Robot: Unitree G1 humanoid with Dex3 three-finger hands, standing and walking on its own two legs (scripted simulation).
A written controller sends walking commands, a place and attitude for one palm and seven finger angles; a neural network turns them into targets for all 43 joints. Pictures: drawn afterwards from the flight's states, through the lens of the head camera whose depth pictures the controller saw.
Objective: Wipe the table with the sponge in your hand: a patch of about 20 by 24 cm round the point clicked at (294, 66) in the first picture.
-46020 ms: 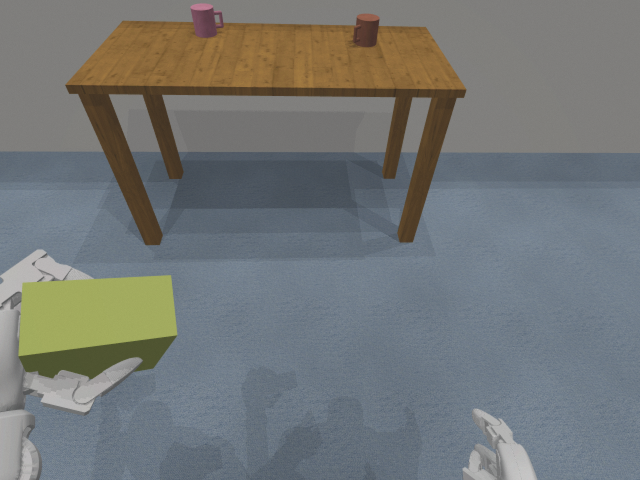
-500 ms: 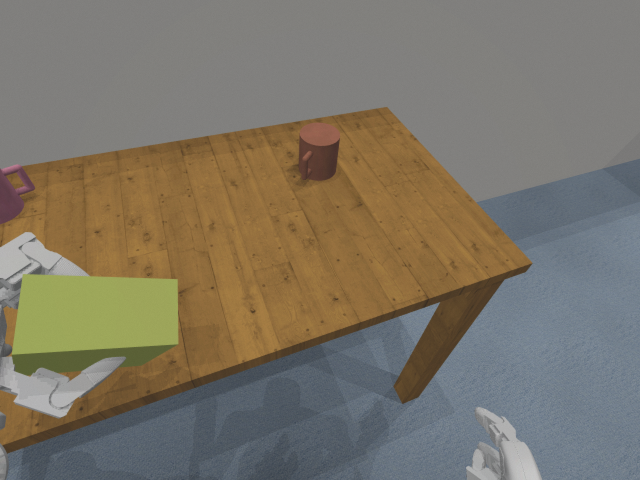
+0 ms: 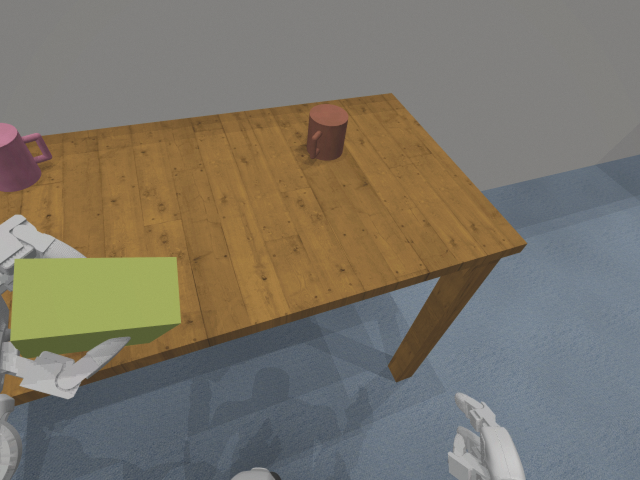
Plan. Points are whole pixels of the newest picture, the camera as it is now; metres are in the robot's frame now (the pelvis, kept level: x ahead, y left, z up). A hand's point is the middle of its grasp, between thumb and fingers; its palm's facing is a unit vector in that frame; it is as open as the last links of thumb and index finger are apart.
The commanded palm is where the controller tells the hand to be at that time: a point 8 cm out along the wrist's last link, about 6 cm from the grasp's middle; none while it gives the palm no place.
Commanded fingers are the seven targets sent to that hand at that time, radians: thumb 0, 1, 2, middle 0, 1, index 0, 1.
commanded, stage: step back with the hand held close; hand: left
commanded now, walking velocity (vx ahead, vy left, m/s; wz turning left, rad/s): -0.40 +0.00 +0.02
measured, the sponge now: (118, 308) +0.23 +0.22 +0.15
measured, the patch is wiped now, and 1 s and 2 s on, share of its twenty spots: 1.00 1.00 1.00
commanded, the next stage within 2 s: stop stepping back and stand still in 0.32 s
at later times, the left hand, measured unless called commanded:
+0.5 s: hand out of the picture +0.08 +0.24 +0.17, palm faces +0.32 -0.88 -0.34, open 9.7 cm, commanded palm +0.03 +0.28 +0.19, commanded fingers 0.00 0.10 1.30 -1.20 -1.60 -1.20 -1.60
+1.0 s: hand out of the picture -0.07 +0.23 +0.18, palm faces +0.44 -0.83 -0.34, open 9.7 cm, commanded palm -0.12 +0.26 +0.19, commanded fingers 0.00 0.10 1.30 -1.20 -1.60 -1.20 -1.60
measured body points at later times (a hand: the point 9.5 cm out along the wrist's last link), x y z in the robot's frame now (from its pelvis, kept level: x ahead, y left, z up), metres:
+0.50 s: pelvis -0.14 +0.00 +0.00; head -0.11 +0.05 +0.45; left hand +0.05 +0.28 +0.19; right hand +0.03 -0.23 -0.06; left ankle -0.06 +0.10 -0.73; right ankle -0.10 -0.13 -0.69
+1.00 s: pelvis -0.27 -0.03 -0.01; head -0.31 -0.01 +0.44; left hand -0.10 +0.27 +0.19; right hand -0.12 -0.25 -0.09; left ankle -0.25 +0.11 -0.73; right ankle -0.22 -0.12 -0.68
